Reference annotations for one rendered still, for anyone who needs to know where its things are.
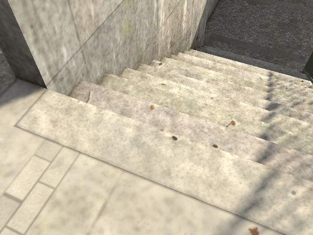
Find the stairs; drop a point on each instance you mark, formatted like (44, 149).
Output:
(253, 109)

